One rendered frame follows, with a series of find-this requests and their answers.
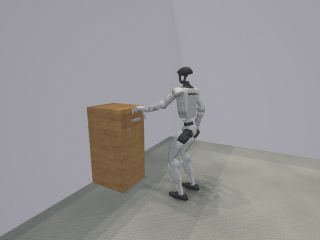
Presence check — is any cabinet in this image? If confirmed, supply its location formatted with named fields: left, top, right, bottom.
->
left=86, top=103, right=145, bottom=193

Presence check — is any robot right upper arm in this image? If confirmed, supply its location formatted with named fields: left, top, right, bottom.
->
left=195, top=88, right=205, bottom=113

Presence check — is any handle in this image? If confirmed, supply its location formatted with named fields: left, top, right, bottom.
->
left=130, top=117, right=141, bottom=122

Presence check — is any right robot thigh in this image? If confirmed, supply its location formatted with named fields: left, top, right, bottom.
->
left=180, top=129, right=200, bottom=162

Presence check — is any right robot forearm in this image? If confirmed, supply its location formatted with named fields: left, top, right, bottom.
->
left=194, top=110, right=205, bottom=128

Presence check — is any drawer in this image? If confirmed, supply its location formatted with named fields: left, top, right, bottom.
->
left=121, top=110, right=143, bottom=131

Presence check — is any left robot hand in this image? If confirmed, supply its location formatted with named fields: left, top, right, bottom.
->
left=132, top=106, right=146, bottom=120

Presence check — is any left robot forearm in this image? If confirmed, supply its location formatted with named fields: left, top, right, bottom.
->
left=143, top=101, right=163, bottom=113

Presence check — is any robot left upper arm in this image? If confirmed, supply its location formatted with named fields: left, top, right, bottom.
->
left=160, top=87, right=184, bottom=109

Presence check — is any left robot shin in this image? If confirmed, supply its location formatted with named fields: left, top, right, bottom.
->
left=168, top=161, right=184, bottom=195

